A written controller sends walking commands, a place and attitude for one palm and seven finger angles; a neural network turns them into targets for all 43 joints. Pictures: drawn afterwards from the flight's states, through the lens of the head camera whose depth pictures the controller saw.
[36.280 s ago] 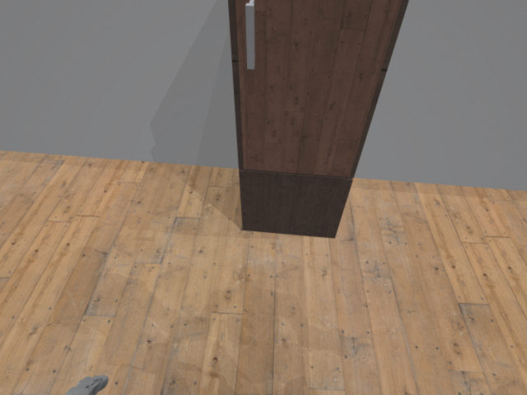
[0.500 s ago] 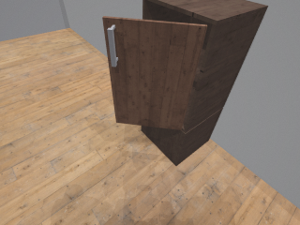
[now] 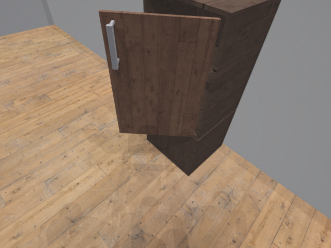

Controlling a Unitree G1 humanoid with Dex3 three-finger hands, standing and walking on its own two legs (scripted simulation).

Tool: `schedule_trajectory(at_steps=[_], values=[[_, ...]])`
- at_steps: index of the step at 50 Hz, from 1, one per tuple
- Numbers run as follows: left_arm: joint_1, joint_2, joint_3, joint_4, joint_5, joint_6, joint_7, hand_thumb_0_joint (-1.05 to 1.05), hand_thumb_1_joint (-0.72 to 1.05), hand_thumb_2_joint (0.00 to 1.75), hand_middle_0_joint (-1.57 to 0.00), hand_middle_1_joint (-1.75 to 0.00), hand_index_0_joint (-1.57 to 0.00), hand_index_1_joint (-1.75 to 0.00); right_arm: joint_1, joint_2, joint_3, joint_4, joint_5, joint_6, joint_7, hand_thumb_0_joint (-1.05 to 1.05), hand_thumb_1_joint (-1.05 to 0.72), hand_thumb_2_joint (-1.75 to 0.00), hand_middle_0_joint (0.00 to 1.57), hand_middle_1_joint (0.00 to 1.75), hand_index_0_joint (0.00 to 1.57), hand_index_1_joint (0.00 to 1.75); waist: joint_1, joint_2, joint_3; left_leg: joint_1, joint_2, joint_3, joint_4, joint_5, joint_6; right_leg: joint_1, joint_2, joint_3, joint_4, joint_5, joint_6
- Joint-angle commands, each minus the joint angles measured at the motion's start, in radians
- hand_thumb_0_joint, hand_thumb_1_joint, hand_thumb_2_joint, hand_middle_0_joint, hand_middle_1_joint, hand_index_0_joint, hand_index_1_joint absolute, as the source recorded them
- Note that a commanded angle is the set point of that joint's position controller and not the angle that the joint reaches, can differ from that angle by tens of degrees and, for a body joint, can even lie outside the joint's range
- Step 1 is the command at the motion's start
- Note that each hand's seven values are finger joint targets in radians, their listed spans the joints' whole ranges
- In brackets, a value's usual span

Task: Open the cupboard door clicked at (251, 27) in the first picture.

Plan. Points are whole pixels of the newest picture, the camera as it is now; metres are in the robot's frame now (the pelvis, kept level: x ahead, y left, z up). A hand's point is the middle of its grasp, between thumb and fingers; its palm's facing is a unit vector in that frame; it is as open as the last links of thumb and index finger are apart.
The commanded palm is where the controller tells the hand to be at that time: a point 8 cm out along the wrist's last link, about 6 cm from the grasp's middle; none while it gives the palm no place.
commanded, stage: shuffle to correct the standing spot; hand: left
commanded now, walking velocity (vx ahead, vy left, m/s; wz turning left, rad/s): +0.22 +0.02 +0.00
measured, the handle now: (114, 45) +0.71 +0.22 +0.16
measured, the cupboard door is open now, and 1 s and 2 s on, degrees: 44 44 44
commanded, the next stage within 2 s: come to a stop and stand still in 0.60 s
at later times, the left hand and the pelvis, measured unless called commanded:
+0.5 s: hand out of the picture +0.13 +0.17 -0.15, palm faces +0.10 -0.97 -0.21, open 7.1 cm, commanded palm none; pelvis +0.09 -0.01 +0.01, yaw +1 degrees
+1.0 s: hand (97, 228) +0.22 +0.21 -0.17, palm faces +0.03 -0.97 -0.22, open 7.3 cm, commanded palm none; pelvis +0.19 +0.03 +0.00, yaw +0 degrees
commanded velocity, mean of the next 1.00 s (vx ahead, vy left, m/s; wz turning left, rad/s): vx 0.07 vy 0.01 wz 0.00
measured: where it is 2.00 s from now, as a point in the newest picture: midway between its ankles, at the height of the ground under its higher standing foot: outside the picture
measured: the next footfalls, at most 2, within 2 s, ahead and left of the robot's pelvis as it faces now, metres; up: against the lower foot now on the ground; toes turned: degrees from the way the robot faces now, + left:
right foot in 0.30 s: +0.13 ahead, -0.14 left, +0.00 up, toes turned -7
left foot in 0.62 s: +0.24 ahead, +0.13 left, +0.00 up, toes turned +7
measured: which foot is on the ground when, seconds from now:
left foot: down 0.00-0.30, up 0.32-0.60, down 0.62-1.00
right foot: up 0.00-0.28, down 0.30-0.62, up 0.64-0.90, down 0.92-1.00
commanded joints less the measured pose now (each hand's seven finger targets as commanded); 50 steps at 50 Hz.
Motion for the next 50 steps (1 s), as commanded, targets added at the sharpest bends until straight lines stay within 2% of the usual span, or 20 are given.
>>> schedule_trajectory(at_steps=[1, 5, 9, 13, 14, 15, 16, 17, 22, 25, 29, 30, 31, 32, 33, 37, 41, 44, 47, 50], values=[[-0.006, 0.045, 0.01, -0.084, 0.003, -0.044, -0.01, 0.0, 0.9, 0.9, -0.2, -0.3, -0.2, -0.3, -0.005, -0.112, -0.003, -0.034, 0.01, -0.05, -0.016, 0.0, -0.9, -0.9, 0.2, 0.3, 0.2, 0.3, 0.042, 0.104, 0.139, -0.069, 0.284, -0.371, -0.499, -0.256, 0.087, -0.162, -0.059, 0.0, 0.158, 0.16, 0.016], [-0.084, 0.026, 0.001, -0.11, -0.002, -0.046, -0.014, 0.0, 0.9, 0.9, -0.2, -0.3, -0.2, -0.3, 0.055, -0.109, -0.007, 0.004, 0.004, -0.054, -0.019, 0.0, -0.9, -0.9, 0.2, 0.3, 0.2, 0.3, 0.007, 0.087, 0.106, 0.063, 0.266, -0.263, -0.455, -0.096, 0.113, -0.125, -0.054, -0.058, -0.081, 0.124, 0.024], [-0.163, 0.024, -0.002, -0.15, -0.001, -0.052, -0.012, 0.0, 0.9, 0.9, -0.2, -0.3, -0.2, -0.3, 0.094, -0.112, -0.01, 0.026, -0.003, -0.043, -0.016, 0.0, -0.9, -0.9, 0.2, 0.3, 0.2, 0.3, -0.027, 0.115, 0.111, 0.087, 0.281, -0.256, -0.426, -0.08, 0.123, -0.042, -0.033, -0.09, -0.282, 0.061, 0.021], [-0.056, 0.048, 0.01, -0.121, 0.0, -0.068, -0.002, 0.0, 0.9, 0.9, -0.2, -0.3, -0.2, -0.3, 0.065, -0.094, -0.004, 0.024, 0.002, -0.034, -0.011, 0.0, -0.9, -0.9, 0.2, 0.3, 0.2, 0.3, 0.032, 0.027, 0.04, -0.034, 0.211, -0.178, -0.231, -0.057, 0.06, 0.3, 0.004, -0.1, -0.521, 0.149, 0.008], [0.032, 0.092, 0.02, -0.092, 0.002, -0.077, 0.008, 0.0, 0.9, 0.9, -0.2, -0.3, -0.2, -0.3, 0.045, -0.069, 0.001, 0.01, 0.01, -0.035, -0.006, 0.0, -0.9, -0.9, 0.2, 0.3, 0.2, 0.3, 0.067, -0.066, 0.009, -0.192, 0.141, -0.104, -0.092, -0.122, 0.017, 0.488, -0.091, 0.026, -0.563, 0.076, -0.031], [0.13, 0.179, 0.036, -0.065, 0.002, -0.083, 0.017, 0.0, 0.9, 0.9, -0.2, -0.3, -0.2, -0.3, 0.021, -0.036, 0.006, -0.022, 0.014, -0.033, 0.001, 0.0, -0.9, -0.9, 0.2, 0.3, 0.2, 0.3, 0.099, -0.254, 0.002, -0.402, 0.021, 0.011, 0.146, -0.242, -0.038, 0.618, -0.306, 0.315, -0.658, 0.003, -0.128], [0.179, 0.221, 0.046, -0.062, -0.008, -0.081, 0.027, 0.0, 0.9, 0.9, -0.2, -0.3, -0.2, -0.3, -0.035, -0.08, -0.004, -0.052, 0.003, -0.024, 0.006, 0.0, -0.9, -0.9, 0.2, 0.3, 0.2, 0.3, 0.113, -0.202, 0.013, -0.451, 0.042, -0.044, 0.37, -0.329, -0.045, 0.558, -0.416, 0.437, -0.763, -0.046, -0.201], [0.117, 0.193, 0.046, -0.071, -0.009, -0.083, 0.032, 0.0, 0.9, 0.9, -0.2, -0.3, -0.2, -0.3, -0.059, -0.086, -0.016, -0.057, 0.0, -0.02, 0.011, 0.0, -0.9, -0.9, 0.2, 0.3, 0.2, 0.3, 0.082, -0.105, 0.058, -0.464, 0.083, -0.1, 0.473, -0.236, -0.043, 0.474, -0.383, 0.38, -0.786, -0.103, -0.217], [-0.069, 0.106, 0.027, -0.121, 0.004, -0.1, 0.031, 0.0, 0.9, 0.9, -0.2, -0.3, -0.2, -0.3, -0.043, -0.028, -0.019, -0.057, 0.0, 0.007, 0.032, 0.0, -0.9, -0.9, 0.2, 0.3, 0.2, 0.3, -0.022, -0.091, 0.118, -0.266, 0.131, -0.09, 0.379, -0.029, -0.076, 0.18, -0.236, 0.037, -0.791, 0.125, -0.122], [-0.064, 0.155, 0.033, -0.116, 0.005, -0.096, 0.019, 0.0, 0.9, 0.9, -0.2, -0.3, -0.2, -0.3, -0.073, -0.031, -0.014, -0.084, 0.004, 0.002, 0.038, 0.0, -0.9, -0.9, 0.2, 0.3, 0.2, 0.3, -0.006, -0.108, 0.098, -0.153, 0.111, -0.051, 0.182, 0.003, -0.084, 0.148, -0.223, 0.003, -0.754, 0.108, -0.114], [-0.057, 0.164, 0.035, -0.108, 0.0, -0.073, 0.006, 0.0, 0.9, 0.9, -0.2, -0.3, -0.2, -0.3, 0.016, -0.078, -0.02, -0.068, 0.0, -0.019, 0.031, 0.0, -0.9, -0.9, 0.2, 0.3, 0.2, 0.3, -0.037, 0.038, 0.055, 0.138, 0.051, 0.002, -0.051, 0.044, -0.093, 0.045, -0.144, -0.043, -0.56, -0.044, -0.069], [-0.037, 0.128, 0.027, -0.112, -0.002, -0.066, 0.0, 0.0, 0.9, 0.9, -0.2, -0.3, -0.2, -0.3, 0.07, -0.14, -0.033, -0.059, -0.005, -0.026, 0.023, 0.0, -0.9, -0.9, 0.2, 0.3, 0.2, 0.3, -0.052, 0.197, 0.024, 0.206, 0.139, -0.14, -0.148, -0.017, -0.062, -0.01, -0.077, -0.091, -0.38, -0.067, -0.036], [-0.044, 0.071, 0.015, -0.14, -0.005, -0.063, -0.004, 0.0, 0.9, 0.9, -0.2, -0.3, -0.2, -0.3, 0.141, -0.237, -0.055, -0.054, -0.011, -0.027, 0.013, 0.0, -0.9, -0.9, 0.2, 0.3, 0.2, 0.3, -0.075, 0.415, 0.025, 0.243, 0.348, -0.441, -0.307, -0.116, 0.033, -0.15, 0.027, -0.185, -0.115, -0.193, 0.015], [-0.104, 0.079, 0.011, -0.169, 0.0, -0.065, -0.006, 0.0, 0.9, 0.9, -0.2, -0.3, -0.2, -0.3, 0.15, -0.258, -0.053, -0.055, -0.01, -0.02, 0.007, 0.0, -0.9, -0.9, 0.2, 0.3, 0.2, 0.3, -0.085, 0.357, 0.065, 0.194, 0.422, -0.552, -0.389, -0.191, 0.117, -0.216, 0.015, -0.106, 0.073, -0.225, 0.005], [-0.131, 0.086, 0.013, -0.17, 0.004, -0.069, -0.008, 0.0, 0.9, 0.9, -0.2, -0.3, -0.2, -0.3, 0.096, -0.226, -0.045, -0.066, -0.01, -0.023, 0.004, 0.0, -0.9, -0.9, 0.2, 0.3, 0.2, 0.3, -0.072, 0.25, 0.084, 0.134, 0.407, -0.531, -0.405, -0.218, 0.132, -0.226, -0.03, -0.058, 0.162, -0.167, -0.006], [-0.049, 0.047, 0.002, -0.101, -0.001, -0.062, -0.014, 0.0, 0.9, 0.9, -0.2, -0.3, -0.2, -0.3, -0.078, -0.13, -0.006, -0.091, -0.002, -0.05, -0.01, 0.0, -0.9, -0.9, 0.2, 0.3, 0.2, 0.3, 0.014, 0.117, 0.038, 0.039, 0.299, -0.235, -0.365, 0.208, 0.08, -0.083, -0.07, -0.04, 0.077, 0.065, 0.033], [-0.004, 0.016, -0.024, -0.067, -0.011, -0.042, 0.016, 0.0, 0.9, 0.9, -0.2, -0.3, -0.2, -0.3, -0.123, -0.127, 0.006, -0.074, 0.003, -0.039, -0.024, 0.0, -0.9, -0.9, 0.2, 0.3, 0.2, 0.3, 0.034, 0.072, -0.019, 0.026, 0.279, -0.131, -0.26, 0.58, 0.076, 0.139, -0.033, -0.06, -0.235, 0.117, 0.057], [0.026, 0.052, -0.016, -0.053, -0.007, -0.039, 0.023, 0.0, 0.9, 0.9, -0.2, -0.3, -0.2, -0.3, -0.13, -0.139, -0.006, -0.054, 0.01, -0.012, -0.026, 0.0, -0.9, -0.9, 0.2, 0.3, 0.2, 0.3, 0.043, 0.079, -0.019, 0.011, 0.242, -0.123, -0.17, 0.425, 0.027, 0.255, -0.016, -0.072, -0.469, 0.258, 0.057], [-0.011, 0.153, -0.006, -0.074, 0.0, -0.047, 0.031, 0.0, 0.9, 0.9, -0.2, -0.3, -0.2, -0.3, -0.091, -0.077, -0.009, -0.053, 0.022, 0.011, -0.017, 0.0, -0.9, -0.9, 0.2, 0.3, 0.2, 0.3, 0.002, -0.041, 0.014, -0.047, 0.104, -0.066, -0.08, 0.118, -0.065, 0.25, -0.179, 0.099, -0.487, 0.716, -0.04], [-0.055, 0.166, 0.0, -0.089, -0.005, -0.04, 0.037, 0.0, 0.9, 0.9, -0.2, -0.3, -0.2, -0.3, -0.072, -0.066, -0.017, -0.035, 0.022, 0.035, -0.019, 0.0, -0.9, -0.9, 0.2, 0.3, 0.2, 0.3, -0.01, -0.133, -0.05, 0.02, 0.075, -0.046, 0.015, 0.086, -0.086, 0.238, -0.207, 0.106, -0.494, 0.783, -0.088]])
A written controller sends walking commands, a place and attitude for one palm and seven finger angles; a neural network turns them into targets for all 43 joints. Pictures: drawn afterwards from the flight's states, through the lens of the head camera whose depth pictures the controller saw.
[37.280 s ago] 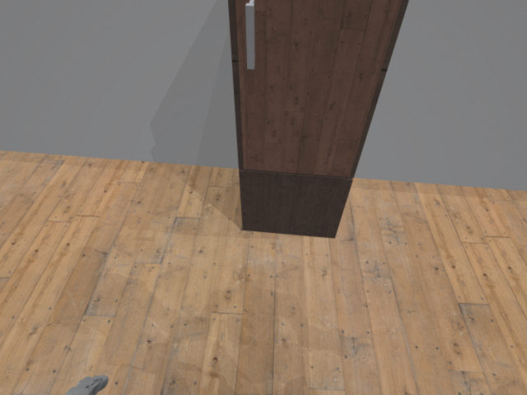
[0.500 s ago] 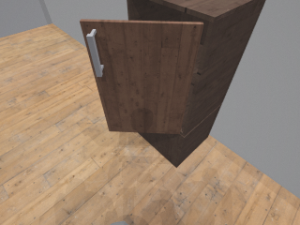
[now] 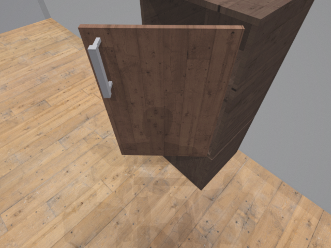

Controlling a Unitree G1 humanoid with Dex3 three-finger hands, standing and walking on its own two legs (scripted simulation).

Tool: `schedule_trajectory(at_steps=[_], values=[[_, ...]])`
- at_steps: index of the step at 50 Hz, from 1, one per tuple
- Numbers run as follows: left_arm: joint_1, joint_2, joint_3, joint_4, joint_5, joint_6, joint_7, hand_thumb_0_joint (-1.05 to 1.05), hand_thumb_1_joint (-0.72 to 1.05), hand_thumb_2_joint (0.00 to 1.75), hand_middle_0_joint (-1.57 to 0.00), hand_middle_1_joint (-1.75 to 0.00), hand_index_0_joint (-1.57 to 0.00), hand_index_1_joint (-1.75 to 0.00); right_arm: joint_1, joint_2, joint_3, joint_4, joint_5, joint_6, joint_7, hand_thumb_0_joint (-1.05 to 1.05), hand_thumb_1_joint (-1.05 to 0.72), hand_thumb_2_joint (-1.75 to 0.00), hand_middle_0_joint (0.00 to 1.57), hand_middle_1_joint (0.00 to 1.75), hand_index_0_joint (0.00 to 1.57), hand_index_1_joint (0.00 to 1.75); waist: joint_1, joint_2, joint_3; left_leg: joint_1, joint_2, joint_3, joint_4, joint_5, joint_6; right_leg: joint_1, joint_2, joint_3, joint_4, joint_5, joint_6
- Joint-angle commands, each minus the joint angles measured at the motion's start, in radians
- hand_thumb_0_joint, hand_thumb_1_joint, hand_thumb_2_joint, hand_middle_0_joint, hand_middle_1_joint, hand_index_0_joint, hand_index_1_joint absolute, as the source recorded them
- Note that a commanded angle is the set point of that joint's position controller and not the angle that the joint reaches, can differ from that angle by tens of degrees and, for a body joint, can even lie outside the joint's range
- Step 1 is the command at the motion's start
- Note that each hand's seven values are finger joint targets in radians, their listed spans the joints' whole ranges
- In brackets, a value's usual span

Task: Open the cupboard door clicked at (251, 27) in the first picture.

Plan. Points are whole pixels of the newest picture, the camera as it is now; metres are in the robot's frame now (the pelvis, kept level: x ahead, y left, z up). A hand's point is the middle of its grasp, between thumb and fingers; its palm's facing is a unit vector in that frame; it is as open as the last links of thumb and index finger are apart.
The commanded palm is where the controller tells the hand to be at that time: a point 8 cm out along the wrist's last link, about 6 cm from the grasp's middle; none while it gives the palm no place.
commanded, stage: come to a stop and stand still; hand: left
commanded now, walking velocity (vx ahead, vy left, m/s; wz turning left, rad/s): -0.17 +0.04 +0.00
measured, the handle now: (102, 69) +0.51 +0.20 +0.15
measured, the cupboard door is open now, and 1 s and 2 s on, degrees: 44 44 44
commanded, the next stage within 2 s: look again from close up in 0.92 s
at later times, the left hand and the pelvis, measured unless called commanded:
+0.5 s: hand out of the picture +0.01 +0.22 -0.17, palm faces +0.07 -0.97 -0.22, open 7.4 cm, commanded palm none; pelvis -0.04 +0.04 -0.01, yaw +1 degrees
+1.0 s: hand out of the picture -0.07 +0.19 -0.17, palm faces +0.09 -0.98 -0.18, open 7.4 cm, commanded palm none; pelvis -0.04 +0.03 +0.01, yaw +3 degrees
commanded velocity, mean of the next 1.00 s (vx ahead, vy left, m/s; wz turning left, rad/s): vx -0.01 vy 0.00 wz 0.00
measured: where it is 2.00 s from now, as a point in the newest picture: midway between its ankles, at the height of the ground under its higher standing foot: outside the picture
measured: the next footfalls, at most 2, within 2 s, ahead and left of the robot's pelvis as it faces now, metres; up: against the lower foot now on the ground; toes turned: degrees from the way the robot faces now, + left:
none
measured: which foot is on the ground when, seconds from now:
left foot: down 0.00-1.00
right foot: down 0.00-1.00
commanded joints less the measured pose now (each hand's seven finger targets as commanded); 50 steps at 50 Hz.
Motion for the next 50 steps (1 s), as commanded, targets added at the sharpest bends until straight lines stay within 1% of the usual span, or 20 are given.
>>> schedule_trajectory(at_steps=[1, 4, 6, 7, 9, 10, 11, 12, 13, 14, 15, 17, 18, 21, 23, 26, 27, 29, 38, 50], values=[[0.063, 0.143, 0.021, -0.045, -0.001, -0.004, 0.011, 0.0, 0.9, 0.9, -0.2, -0.3, -0.2, -0.3, 0.093, -0.054, -0.023, -0.032, 0.009, 0.005, -0.007, 0.0, -0.9, -0.9, 0.2, 0.3, 0.2, 0.3, -0.011, -0.202, -0.107, -0.003, 0.035, -0.063, 0.072, 0.03, -0.04, 0.12, -0.229, 0.177, -0.118, 0.66, -0.121], [0.012, 0.146, 0.034, -0.068, 0.0, 0.012, 0.015, 0.0, 0.9, 0.9, -0.2, -0.3, -0.2, -0.3, 0.076, -0.05, -0.026, -0.036, 0.007, 0.016, -0.006, 0.0, -0.9, -0.9, 0.2, 0.3, 0.2, 0.3, -0.007, -0.171, -0.082, -0.014, 0.023, -0.079, 0.092, -0.064, -0.043, 0.084, -0.241, 0.185, -0.143, 0.516, -0.152], [-0.015, 0.144, 0.036, -0.08, -0.001, 0.021, 0.013, 0.0, 0.9, 0.9, -0.2, -0.3, -0.2, -0.3, 0.087, -0.056, -0.027, -0.034, 0.006, 0.014, -0.003, 0.0, -0.9, -0.9, 0.2, 0.3, 0.2, 0.3, -0.015, -0.103, -0.074, 0.051, 0.048, -0.092, -0.005, 0.086, -0.034, 0.018, -0.2, 0.152, -0.126, 0.33, -0.118], [-0.022, 0.125, 0.036, -0.09, -0.004, 0.026, 0.011, 0.0, 0.9, 0.9, -0.2, -0.3, -0.2, -0.3, 0.087, -0.069, -0.028, -0.038, 0.001, 0.009, -0.002, 0.0, -0.9, -0.9, 0.2, 0.3, 0.2, 0.3, -0.016, -0.021, -0.055, 0.069, 0.095, -0.14, -0.067, 0.162, -0.016, -0.037, -0.138, 0.112, -0.086, 0.201, -0.074], [-0.018, 0.071, 0.027, -0.092, -0.009, 0.034, 0.008, 0.0, 0.9, 0.9, -0.2, -0.3, -0.2, -0.3, 0.028, -0.123, -0.029, -0.062, -0.012, -0.003, -0.006, 0.0, -0.9, -0.9, 0.2, 0.3, 0.2, 0.3, 0.006, 0.208, -0.019, -0.063, 0.255, -0.307, -0.271, 0.187, 0.079, 0.016, -0.007, 0.005, 0.088, -0.068, 0.013], [0.122, 0.118, 0.0, -0.039, -0.015, 0.026, 0.038, 0.0, 0.9, 0.9, -0.2, -0.3, -0.2, -0.3, -0.091, -0.194, -0.044, -0.14, 0.014, -0.024, -0.011, 0.0, -0.9, -0.9, 0.2, 0.3, 0.2, 0.3, 0.062, 0.129, -0.131, -0.033, 0.257, -0.195, 0.007, 0.405, 0.056, 0.083, -0.08, 0.121, 0.039, 0.009, -0.036], [0.126, 0.142, 0.004, -0.054, 0.002, 0.004, 0.028, 0.0, 0.9, 0.9, -0.2, -0.3, -0.2, -0.3, -0.113, -0.166, -0.024, -0.176, 0.006, -0.027, -0.004, 0.0, -0.9, -0.9, 0.2, 0.3, 0.2, 0.3, 0.073, 0.002, -0.121, -0.026, 0.138, -0.127, 0.091, 0.313, 0.013, 0.1, -0.113, 0.104, -0.103, 0.322, -0.034], [0.05, 0.17, 0.017, -0.093, 0.009, -0.007, 0.023, 0.0, 0.9, 0.9, -0.2, -0.3, -0.2, -0.3, 0.033, -0.091, -0.024, -0.167, 0.005, -0.025, -0.002, 0.0, -0.9, -0.9, 0.2, 0.3, 0.2, 0.3, -0.012, -0.125, -0.229, -0.02, 0.047, -0.082, 0.093, 0.078, -0.027, 0.16, -0.215, 0.217, -0.087, 0.429, -0.088], [0.001, 0.189, 0.015, -0.116, 0.006, -0.009, 0.02, 0.0, 0.9, 0.9, -0.2, -0.3, -0.2, -0.3, 0.062, -0.077, -0.02, -0.15, 0.003, -0.015, 0.001, 0.0, -0.9, -0.9, 0.2, 0.3, 0.2, 0.3, -0.019, -0.144, -0.202, -0.003, 0.007, -0.077, 0.059, -0.07, -0.037, 0.115, -0.232, 0.236, -0.103, 0.342, -0.126], [-0.037, 0.188, 0.014, -0.13, 0.005, -0.005, 0.021, 0.0, 0.9, 0.9, -0.2, -0.3, -0.2, -0.3, 0.077, -0.087, -0.019, -0.149, 0.007, -0.011, 0.006, 0.0, -0.9, -0.9, 0.2, 0.3, 0.2, 0.3, -0.039, -0.108, -0.167, 0.038, 0.013, -0.091, -0.016, -0.068, -0.033, 0.037, -0.204, 0.199, -0.115, 0.112, -0.121], [-0.044, 0.168, 0.016, -0.146, 0.003, 0.005, 0.02, 0.0, 0.9, 0.9, -0.2, -0.3, -0.2, -0.3, 0.072, -0.1, -0.022, -0.153, 0.0, -0.014, 0.01, 0.0, -0.9, -0.9, 0.2, 0.3, 0.2, 0.3, -0.037, -0.005, -0.101, 0.055, 0.047, -0.123, -0.073, -0.04, -0.018, -0.059, -0.136, 0.153, -0.095, -0.076, -0.082], [-0.027, 0.125, 0.007, -0.154, 0.004, 0.027, 0.011, 0.0, 0.9, 0.9, -0.2, -0.3, -0.2, -0.3, 0.024, -0.16, -0.027, -0.184, -0.013, -0.015, 0.012, 0.0, -0.9, -0.9, 0.2, 0.3, 0.2, 0.3, -0.017, 0.233, 0.049, -0.134, 0.181, -0.303, -0.286, -0.208, 0.034, -0.067, 0.002, 0.013, 0.029, -0.153, -0.008], [0.009, 0.116, 0.01, -0.142, 0.009, 0.035, 0.008, 0.0, 0.9, 0.9, -0.2, -0.3, -0.2, -0.3, -0.009, -0.18, -0.031, -0.203, -0.013, -0.013, 0.008, 0.0, -0.9, -0.9, 0.2, 0.3, 0.2, 0.3, 0.0, 0.235, 0.084, -0.23, 0.211, -0.344, -0.349, -0.306, 0.061, -0.016, 0.012, 0.01, 0.103, -0.134, -0.006], [0.086, 0.084, 0.001, -0.118, 0.012, 0.032, -0.002, 0.0, 0.9, 0.9, -0.2, -0.3, -0.2, -0.3, -0.048, -0.179, -0.026, -0.226, -0.014, -0.012, 0.008, 0.0, -0.9, -0.9, 0.2, 0.3, 0.2, 0.3, 0.039, 0.063, 0.08, -0.275, 0.187, -0.305, -0.327, -0.318, 0.076, 0.054, 0.012, 0.016, 0.1, -0.062, -0.01], [0.095, 0.079, -0.001, -0.12, 0.009, 0.02, -0.003, 0.0, 0.9, 0.9, -0.2, -0.3, -0.2, -0.3, -0.035, -0.176, -0.021, -0.222, -0.012, -0.014, 0.009, 0.0, -0.9, -0.9, 0.2, 0.3, 0.2, 0.3, 0.034, 0.011, 0.058, -0.222, 0.162, -0.278, -0.288, -0.308, 0.057, 0.061, 0.002, 0.035, -0.005, -0.031, -0.011], [0.084, 0.106, -0.005, -0.13, 0.007, -0.003, 0.001, 0.0, 0.9, 0.9, -0.2, -0.3, -0.2, -0.3, 0.005, -0.154, -0.013, -0.211, -0.008, -0.023, 0.014, 0.0, -0.9, -0.9, 0.2, 0.3, 0.2, 0.3, 0.007, 0.013, 0.006, -0.108, 0.107, -0.256, -0.246, -0.221, 0.035, 0.025, -0.034, 0.114, -0.123, -0.052, -0.036], [0.066, 0.117, -0.003, -0.135, 0.007, -0.006, 0.001, 0.0, 0.9, 0.9, -0.2, -0.3, -0.2, -0.3, 0.015, -0.162, -0.013, -0.207, -0.007, -0.02, 0.015, 0.0, -0.9, -0.9, 0.2, 0.3, 0.2, 0.3, -0.005, -0.051, -0.001, -0.086, 0.098, -0.245, -0.226, -0.235, 0.027, -0.012, -0.038, 0.13, -0.138, -0.118, -0.037], [0.054, 0.114, -0.003, -0.138, 0.005, -0.009, 0.002, 0.0, 0.9, 0.9, -0.2, -0.3, -0.2, -0.3, 0.037, -0.169, -0.015, -0.196, -0.008, -0.02, 0.015, 0.0, -0.9, -0.9, 0.2, 0.3, 0.2, 0.3, -0.019, -0.09, -0.013, -0.035, 0.092, -0.235, -0.209, -0.211, 0.024, -0.065, -0.05, 0.141, -0.164, -0.174, -0.037], [0.134, 0.099, -0.012, -0.085, 0.005, -0.012, -0.001, 0.0, 0.9, 0.9, -0.2, -0.3, -0.2, -0.3, 0.029, -0.167, -0.002, -0.149, -0.006, -0.032, 0.015, 0.0, -0.9, -0.9, 0.2, 0.3, 0.2, 0.3, 0.007, 0.036, -0.009, -0.089, 0.118, -0.274, -0.308, -0.262, 0.029, 0.01, -0.026, 0.105, -0.134, -0.081, -0.021], [0.152, 0.082, -0.023, -0.025, 0.002, -0.02, 0.003, 0.0, 0.9, 0.9, -0.2, -0.3, -0.2, -0.3, 0.071, -0.135, 0.009, -0.072, -0.001, -0.035, 0.011, 0.0, -0.9, -0.9, 0.2, 0.3, 0.2, 0.3, 0.001, -0.032, 0.022, -0.06, 0.094, -0.246, -0.286, -0.19, 0.018, -0.005, -0.053, 0.138, -0.205, -0.109, -0.023]])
